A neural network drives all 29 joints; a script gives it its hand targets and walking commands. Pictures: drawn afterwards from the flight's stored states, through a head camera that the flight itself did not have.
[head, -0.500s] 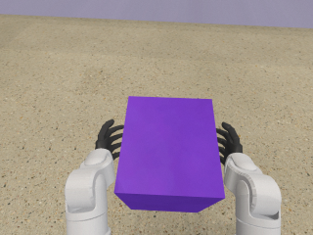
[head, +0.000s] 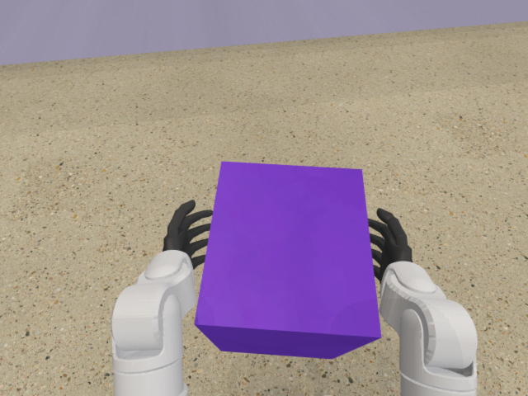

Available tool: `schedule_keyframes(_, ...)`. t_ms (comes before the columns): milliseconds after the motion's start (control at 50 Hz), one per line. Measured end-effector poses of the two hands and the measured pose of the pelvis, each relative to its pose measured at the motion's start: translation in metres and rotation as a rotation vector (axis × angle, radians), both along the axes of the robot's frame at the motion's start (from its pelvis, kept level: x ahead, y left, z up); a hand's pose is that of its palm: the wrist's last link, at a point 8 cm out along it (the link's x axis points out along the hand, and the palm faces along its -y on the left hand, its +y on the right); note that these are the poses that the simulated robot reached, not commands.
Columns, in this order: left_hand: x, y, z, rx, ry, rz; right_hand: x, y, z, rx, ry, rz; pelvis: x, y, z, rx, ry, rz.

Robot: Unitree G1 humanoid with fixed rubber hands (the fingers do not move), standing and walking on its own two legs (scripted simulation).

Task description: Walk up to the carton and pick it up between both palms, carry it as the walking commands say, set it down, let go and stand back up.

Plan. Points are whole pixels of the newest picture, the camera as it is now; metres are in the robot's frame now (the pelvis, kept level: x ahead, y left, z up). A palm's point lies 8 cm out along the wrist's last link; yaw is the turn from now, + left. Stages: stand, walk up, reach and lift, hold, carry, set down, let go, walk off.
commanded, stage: carry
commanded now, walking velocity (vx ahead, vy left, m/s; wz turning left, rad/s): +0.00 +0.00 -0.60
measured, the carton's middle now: (282, 271) +0.31 +0.01 +0.03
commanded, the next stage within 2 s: none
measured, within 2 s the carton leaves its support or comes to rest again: neither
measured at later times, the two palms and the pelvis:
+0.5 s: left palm (268, 197) +0.39 +0.03 +0.11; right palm (462, 223) +0.36 -0.24 +0.10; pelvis +0.08 -0.07 +0.01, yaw -7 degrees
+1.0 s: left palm (278, 198) +0.38 +0.02 +0.12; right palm (478, 225) +0.35 -0.26 +0.11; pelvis +0.09 -0.08 +0.01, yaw -8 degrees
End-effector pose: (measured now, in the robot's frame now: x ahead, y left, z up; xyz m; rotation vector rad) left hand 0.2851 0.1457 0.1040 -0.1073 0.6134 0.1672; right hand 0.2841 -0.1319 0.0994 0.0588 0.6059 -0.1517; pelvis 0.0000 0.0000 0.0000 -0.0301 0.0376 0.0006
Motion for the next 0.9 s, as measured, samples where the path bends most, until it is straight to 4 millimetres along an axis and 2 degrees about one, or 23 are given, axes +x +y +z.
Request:
schedule_keyframes(80,0.027,-0.040,-0.005,0.016,-0.022,-0.025,0.022,-0.040,-0.008,0.010,-0.023,-0.023,0.029,-0.032,-0.016,0.022,-0.019,-0.030)
schedule_keyframes(160,0.049,-0.074,-0.016,0.054,0.070,-0.082,0.028,-0.073,-0.026,0.038,0.070,-0.073,0.045,-0.048,-0.010,0.043,0.001,-0.079)
schedule_keyframes(240,0.063,-0.095,-0.023,0.072,0.138,-0.108,0.034,-0.093,-0.037,0.053,0.139,-0.096,0.053,-0.059,0.000,0.064,0.030,-0.099)
schedule_keyframes(300,0.071,-0.105,-0.023,0.068,0.142,-0.115,0.041,-0.102,-0.035,0.052,0.142,-0.104,0.058,-0.067,0.004,0.077,0.039,-0.106)
schedule_keyframes(440,0.094,-0.114,-0.002,0.055,0.067,-0.124,0.064,-0.112,-0.009,0.046,0.067,-0.120,0.074,-0.073,0.013,0.090,0.067,-0.121)
schedule_keyframes(560,0.109,-0.111,0.012,0.030,0.003,-0.133,0.078,-0.109,0.012,0.023,0.003,-0.131,0.089,-0.068,0.013,0.067,0.083,-0.133)
schedule_keyframes(640,0.111,-0.108,0.017,0.002,-0.012,-0.132,0.080,-0.106,0.024,-0.006,-0.011,-0.129,0.095,-0.068,0.015,0.062,0.066,-0.134)
schedule_keyframes(740,0.108,-0.113,0.021,0.022,-0.009,-0.138,0.076,-0.112,0.024,0.010,-0.007,-0.131,0.099,-0.072,0.013,0.057,0.030,-0.141)
schedule_keyframes(900,0.103,-0.127,0.012,0.042,0.049,-0.150,0.068,-0.125,0.012,0.019,0.051,-0.137,0.097,-0.082,0.012,0.059,0.027,-0.148)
